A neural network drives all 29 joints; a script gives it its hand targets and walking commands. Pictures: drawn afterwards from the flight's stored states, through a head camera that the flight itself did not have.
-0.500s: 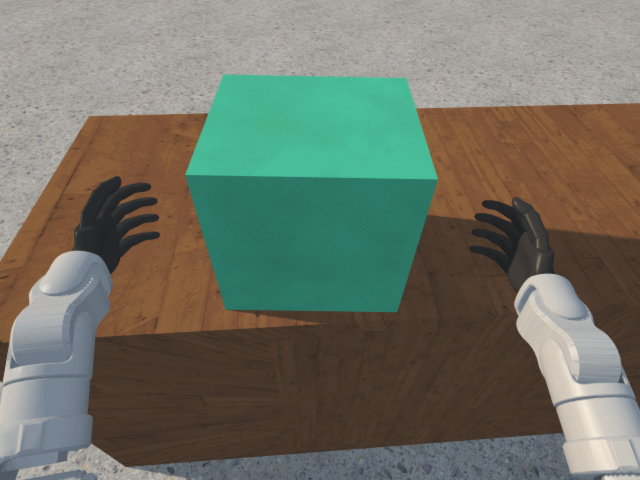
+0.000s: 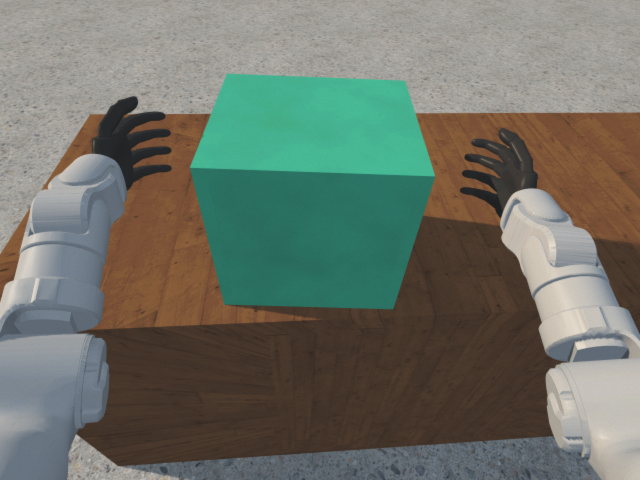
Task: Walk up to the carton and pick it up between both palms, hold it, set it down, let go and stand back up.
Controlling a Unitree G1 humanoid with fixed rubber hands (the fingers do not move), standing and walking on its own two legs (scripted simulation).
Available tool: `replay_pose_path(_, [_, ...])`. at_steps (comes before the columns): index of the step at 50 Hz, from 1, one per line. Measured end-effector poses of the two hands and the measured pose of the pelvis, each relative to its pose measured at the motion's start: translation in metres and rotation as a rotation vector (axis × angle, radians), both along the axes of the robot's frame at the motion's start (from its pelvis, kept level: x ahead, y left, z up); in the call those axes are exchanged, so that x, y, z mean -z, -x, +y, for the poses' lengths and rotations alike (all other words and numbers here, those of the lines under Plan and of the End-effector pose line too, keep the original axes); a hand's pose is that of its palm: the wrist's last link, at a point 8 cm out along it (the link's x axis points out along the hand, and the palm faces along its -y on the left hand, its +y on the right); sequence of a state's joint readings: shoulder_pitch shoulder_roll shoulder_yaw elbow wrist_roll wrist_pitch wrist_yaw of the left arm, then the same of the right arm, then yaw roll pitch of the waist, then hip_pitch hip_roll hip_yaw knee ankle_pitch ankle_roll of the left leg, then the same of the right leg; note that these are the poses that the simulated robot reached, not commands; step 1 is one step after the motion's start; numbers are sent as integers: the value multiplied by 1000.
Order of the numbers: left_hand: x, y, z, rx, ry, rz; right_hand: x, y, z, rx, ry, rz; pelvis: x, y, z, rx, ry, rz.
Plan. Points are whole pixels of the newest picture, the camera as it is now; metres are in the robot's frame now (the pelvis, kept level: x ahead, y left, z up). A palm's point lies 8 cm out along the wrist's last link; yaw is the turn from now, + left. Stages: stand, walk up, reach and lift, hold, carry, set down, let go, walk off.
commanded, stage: reach and lift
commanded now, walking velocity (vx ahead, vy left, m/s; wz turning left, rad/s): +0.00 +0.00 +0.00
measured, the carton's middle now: (312, 195) +0.51 +0.01 +0.08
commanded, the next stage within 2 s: none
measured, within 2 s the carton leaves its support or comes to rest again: neither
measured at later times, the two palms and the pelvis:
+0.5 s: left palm (120, 102) +0.46 +0.23 +0.26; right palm (516, 135) +0.45 -0.23 +0.23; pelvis +0.01 +0.00 +0.00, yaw +0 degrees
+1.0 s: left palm (131, 134) +0.47 +0.23 +0.21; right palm (491, 156) +0.46 -0.22 +0.19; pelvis +0.01 +0.00 +0.00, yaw +1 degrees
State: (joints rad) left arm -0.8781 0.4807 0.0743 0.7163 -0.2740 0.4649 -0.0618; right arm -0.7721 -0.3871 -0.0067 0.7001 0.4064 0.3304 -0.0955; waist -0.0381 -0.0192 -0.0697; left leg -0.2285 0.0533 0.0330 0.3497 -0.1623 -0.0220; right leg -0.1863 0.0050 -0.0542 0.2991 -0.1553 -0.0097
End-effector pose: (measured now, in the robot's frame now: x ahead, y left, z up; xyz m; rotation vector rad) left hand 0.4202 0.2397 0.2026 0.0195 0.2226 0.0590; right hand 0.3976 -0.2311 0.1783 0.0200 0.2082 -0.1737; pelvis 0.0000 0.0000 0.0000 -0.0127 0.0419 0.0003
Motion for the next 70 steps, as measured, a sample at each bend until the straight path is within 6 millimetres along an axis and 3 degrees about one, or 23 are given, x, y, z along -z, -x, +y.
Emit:
replay_pose_path(15, [-33, -27, -4, -14, -21, 2, -24, -30, -7, 4, -6, 10, 0, -9, 0, -5, 3, 27])
replay_pose_path(23, [-50, -40, -10, -4, -25, -22, -49, -46, 0, -5, -2, -16, 1, -11, -2, -8, 4, 64])
replay_pose_path(36, [-65, -57, -15, -30, -33, -14, -66, -60, -6, 27, -13, -5, 2, -11, -3, -7, 4, 109])
replay_pose_path(43, [-46, -58, -10, -32, -47, -14, -51, -64, 1, 17, -2, 1, 2, -11, -2, -9, 3, 131])
replay_pose_path(54, [7, -48, -7, -39, -69, -2, 3, -56, 17, 6, 15, 28, 5, -2, -1, -17, 6, 167])
replay_pose_path(64, [35, -50, -12, -49, -82, 3, 28, -52, 14, 21, 25, 51, 10, 4, -1, -14, 6, 225])
replay_pose_path(70, [43, -53, -17, -43, -85, -31, 26, -57, 12, 15, 35, -15, 13, 3, -1, -9, 4, 267])
